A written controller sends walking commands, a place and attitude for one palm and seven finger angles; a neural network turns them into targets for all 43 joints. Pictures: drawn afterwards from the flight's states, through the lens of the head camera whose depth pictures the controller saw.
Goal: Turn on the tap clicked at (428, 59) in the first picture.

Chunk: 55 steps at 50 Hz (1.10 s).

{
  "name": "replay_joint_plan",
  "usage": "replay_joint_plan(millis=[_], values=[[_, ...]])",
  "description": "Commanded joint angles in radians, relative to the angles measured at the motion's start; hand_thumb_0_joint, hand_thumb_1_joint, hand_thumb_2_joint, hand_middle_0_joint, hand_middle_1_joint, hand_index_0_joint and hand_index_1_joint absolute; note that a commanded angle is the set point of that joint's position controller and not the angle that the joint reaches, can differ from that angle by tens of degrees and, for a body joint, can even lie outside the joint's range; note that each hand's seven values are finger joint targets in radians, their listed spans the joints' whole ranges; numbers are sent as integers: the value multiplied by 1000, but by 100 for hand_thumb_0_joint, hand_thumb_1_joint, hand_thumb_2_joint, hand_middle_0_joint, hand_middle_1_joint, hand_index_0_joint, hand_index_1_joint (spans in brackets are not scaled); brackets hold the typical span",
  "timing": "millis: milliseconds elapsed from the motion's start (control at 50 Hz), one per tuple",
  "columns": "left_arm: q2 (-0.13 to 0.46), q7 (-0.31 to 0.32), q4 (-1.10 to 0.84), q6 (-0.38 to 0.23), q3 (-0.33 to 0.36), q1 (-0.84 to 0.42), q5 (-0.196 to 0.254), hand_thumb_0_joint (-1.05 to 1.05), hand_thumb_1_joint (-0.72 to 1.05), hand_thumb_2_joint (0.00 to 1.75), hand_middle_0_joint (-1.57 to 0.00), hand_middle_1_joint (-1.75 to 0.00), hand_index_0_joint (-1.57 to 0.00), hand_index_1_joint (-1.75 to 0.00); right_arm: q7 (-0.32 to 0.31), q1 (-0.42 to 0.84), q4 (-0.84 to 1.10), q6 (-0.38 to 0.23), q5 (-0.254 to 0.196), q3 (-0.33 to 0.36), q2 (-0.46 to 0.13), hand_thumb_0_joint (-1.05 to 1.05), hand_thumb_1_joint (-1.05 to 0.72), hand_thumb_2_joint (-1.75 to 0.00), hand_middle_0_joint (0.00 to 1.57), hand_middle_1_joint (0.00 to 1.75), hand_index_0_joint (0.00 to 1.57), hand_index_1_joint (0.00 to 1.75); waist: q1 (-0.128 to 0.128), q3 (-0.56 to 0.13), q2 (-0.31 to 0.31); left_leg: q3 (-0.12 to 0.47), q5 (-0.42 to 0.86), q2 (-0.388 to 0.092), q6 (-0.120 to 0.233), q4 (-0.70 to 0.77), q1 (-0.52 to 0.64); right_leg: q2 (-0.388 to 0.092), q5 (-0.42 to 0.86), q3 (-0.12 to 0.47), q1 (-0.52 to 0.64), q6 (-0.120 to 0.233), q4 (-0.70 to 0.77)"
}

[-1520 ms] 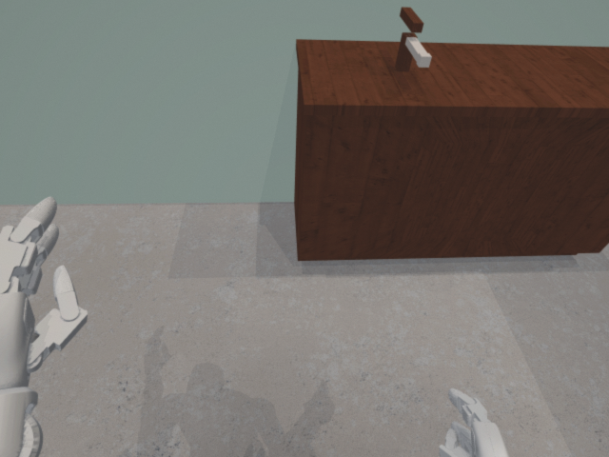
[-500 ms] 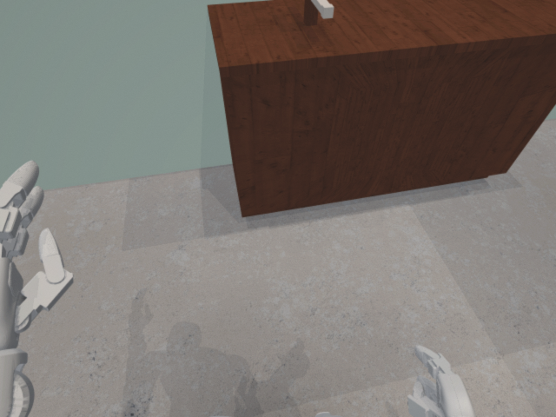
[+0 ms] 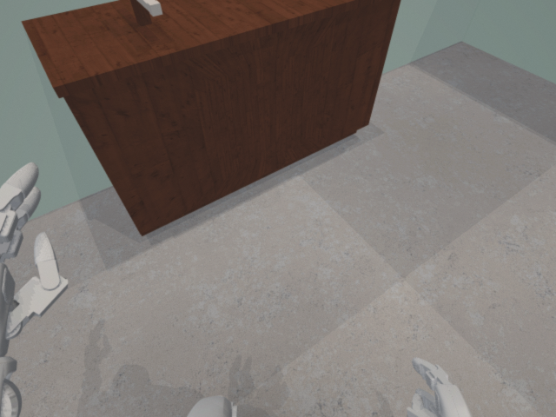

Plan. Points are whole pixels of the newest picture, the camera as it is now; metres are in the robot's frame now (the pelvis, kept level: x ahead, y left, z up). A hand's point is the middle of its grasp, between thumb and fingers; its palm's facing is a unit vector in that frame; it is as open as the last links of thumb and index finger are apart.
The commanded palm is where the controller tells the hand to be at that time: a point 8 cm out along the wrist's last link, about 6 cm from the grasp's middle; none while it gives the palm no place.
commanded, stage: walk to a spot facing it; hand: left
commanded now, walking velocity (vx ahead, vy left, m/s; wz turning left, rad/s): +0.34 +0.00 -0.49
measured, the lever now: (154, 8) +1.06 +0.38 +0.10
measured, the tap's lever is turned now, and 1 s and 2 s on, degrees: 0 0 0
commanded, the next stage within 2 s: turn to face it in 1.26 s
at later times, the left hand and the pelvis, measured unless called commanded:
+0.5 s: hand (199, 180) +0.36 +0.12 +0.17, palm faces +0.17 -0.85 -0.51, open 7.4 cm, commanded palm +0.30 +0.18 +0.19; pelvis +0.08 -0.05 -0.01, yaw -14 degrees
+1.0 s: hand (265, 102) +0.51 +0.04 +0.18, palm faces +0.13 -0.91 -0.40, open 7.4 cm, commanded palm +0.46 +0.11 +0.19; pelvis +0.23 -0.11 +0.00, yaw -17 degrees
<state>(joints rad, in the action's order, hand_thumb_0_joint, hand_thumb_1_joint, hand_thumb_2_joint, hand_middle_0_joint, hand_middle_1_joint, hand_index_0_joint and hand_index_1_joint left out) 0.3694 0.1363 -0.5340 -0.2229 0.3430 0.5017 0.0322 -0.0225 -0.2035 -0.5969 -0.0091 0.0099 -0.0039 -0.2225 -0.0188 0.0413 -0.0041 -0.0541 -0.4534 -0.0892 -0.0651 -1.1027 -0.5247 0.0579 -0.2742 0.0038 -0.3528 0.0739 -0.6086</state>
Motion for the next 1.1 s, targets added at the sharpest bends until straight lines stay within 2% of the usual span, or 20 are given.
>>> replay_joint_plan(millis=[0,100,120,140,160,260,400,420,440,480,600,740,780,800,840,940,1000,1040,1060,1080], values=[[205,36,-172,-81,178,-26,3,0,90,90,-20,-30,-20,-30,-17,94,162,-52,-2,25,-76,0,-90,-90,20,30,20,30,39,-177,-90,-15,25,-2,17,283,72,-256,-38,350,76,145,297],[149,34,-90,-75,98,-127,-9,0,90,90,-20,-30,-20,-30,-45,37,155,-80,-11,35,-95,0,-90,-90,20,30,20,30,5,-150,-62,-55,68,8,61,635,412,-162,-264,311,-97,61,203],[142,30,-86,-82,96,-152,-12,0,90,90,-20,-30,-20,-30,-56,26,160,-85,-8,44,-114,0,-90,-90,20,30,20,30,-6,-121,29,55,-20,-73,110,744,490,-97,-267,264,-193,17,76],[131,25,-118,-91,88,-179,-11,0,90,90,-20,-30,-20,-30,-60,38,169,-87,-8,53,-143,0,-90,-90,20,30,20,30,-4,-98,243,335,-96,-265,192,848,586,12,-261,124,-352,-37,-161],[153,22,-134,-102,91,-218,-23,0,90,90,-20,-30,-20,-30,-63,65,168,-93,-10,43,-116,0,-90,-90,20,30,20,30,4,-86,354,487,-198,-418,274,934,528,-11,-288,-5,-403,-74,-450],[152,14,-164,-86,75,-200,-51,0,90,90,-20,-30,-20,-30,-43,70,132,-122,-6,45,-103,0,-90,-90,20,30,20,30,18,5,216,110,-45,-312,213,878,296,-140,-115,-69,-305,-93,-494],[179,20,-110,-49,134,-135,-32,0,90,90,-20,-30,-20,-30,-42,46,141,-125,-5,44,-89,0,-90,-90,20,30,20,30,34,-134,186,-157,362,-211,131,469,235,-25,-34,-252,215,-72,71],[191,22,-104,-40,143,-134,-33,0,90,90,-20,-30,-20,-30,-36,43,139,-119,-16,45,-73,0,-90,-90,20,30,20,30,42,-187,18,-184,332,-151,109,205,106,-117,-20,-88,364,-12,131],[238,32,-107,-37,188,-129,-32,0,90,90,-20,-30,-20,-30,-33,69,162,-111,-18,39,-47,0,-90,-90,20,30,20,30,43,-213,-295,-180,-32,-10,64,-94,-181,-353,126,387,498,120,220],[251,31,-152,-46,218,-82,0,0,90,90,-20,-30,-20,-30,-20,97,147,-106,-15,39,-75,0,-90,-90,20,30,20,30,44,-205,-194,50,-82,-50,50,-251,-280,-468,-6,573,451,197,286],[198,37,-225,-70,201,-15,-6,0,90,90,-20,-30,-20,-30,-34,111,123,-47,-7,27,-69,0,-90,-90,20,30,20,30,12,-147,-100,7,79,-95,40,140,-63,-362,199,109,193,121,273],[164,53,-163,-51,131,-114,-9,0,90,90,-20,-30,-20,-30,-65,62,148,-72,-3,44,-76,0,-90,-90,20,30,20,30,20,-109,-56,-170,245,15,66,562,271,-283,44,21,137,53,183],[153,46,-185,-62,106,-164,-11,0,90,90,-20,-30,-20,-30,-76,41,158,-80,-7,61,-109,0,-90,-90,20,30,20,30,-12,-130,122,7,181,-76,136,679,484,-195,75,-44,-19,-15,-123],[144,49,-184,-69,109,-177,-4,0,90,90,-20,-30,-20,-30,-72,47,157,-80,-10,64,-123,0,-90,-90,20,30,20,30,-9,-160,310,333,220,-274,232,760,600,-89,-149,-119,-181,-70,-369],[192,34,-146,-75,116,-223,-11,0,90,90,-20,-30,-20,-30,-60,84,150,-92,0,44,-92,0,-90,-90,20,30,20,30,-10,-75,308,534,-19,-397,324,893,426,-129,-293,3,-288,-72,-604],[154,34,-271,-67,137,-52,-2,0,90,90,-20,-30,-20,-30,-43,75,143,-119,-9,51,-89,0,-90,-90,20,30,20,30,27,-116,273,107,131,-256,226,811,286,-151,-178,-111,-72,-88,-243],[145,41,-211,-53,147,-39,-3,0,90,90,-20,-30,-20,-30,-43,65,143,-119,-12,47,-81,0,-90,-90,20,30,20,30,28,-130,255,-9,93,-200,165,695,217,-90,-82,-221,121,-103,-3],[159,42,-147,-32,150,-77,-8,0,90,90,-20,-30,-20,-30,-51,55,138,-102,-18,47,-61,0,-90,-90,20,30,20,30,35,-147,20,-96,8,-108,114,392,67,-159,-103,-89,289,-63,164],[181,45,-101,-13,154,-68,-10,0,90,90,-20,-30,-20,-30,-53,55,151,-89,-20,39,-32,0,-90,-90,20,30,20,30,41,-139,-304,-155,-90,26,68,81,-160,-389,-153,319,374,50,302],[222,48,-114,-7,189,-124,5,0,90,90,-20,-30,-20,-30,-52,123,160,-102,-17,37,-65,0,-90,-90,20,30,20,30,62,-111,-335,-19,-121,15,59,-96,-255,-509,-135,506,353,118,371]])
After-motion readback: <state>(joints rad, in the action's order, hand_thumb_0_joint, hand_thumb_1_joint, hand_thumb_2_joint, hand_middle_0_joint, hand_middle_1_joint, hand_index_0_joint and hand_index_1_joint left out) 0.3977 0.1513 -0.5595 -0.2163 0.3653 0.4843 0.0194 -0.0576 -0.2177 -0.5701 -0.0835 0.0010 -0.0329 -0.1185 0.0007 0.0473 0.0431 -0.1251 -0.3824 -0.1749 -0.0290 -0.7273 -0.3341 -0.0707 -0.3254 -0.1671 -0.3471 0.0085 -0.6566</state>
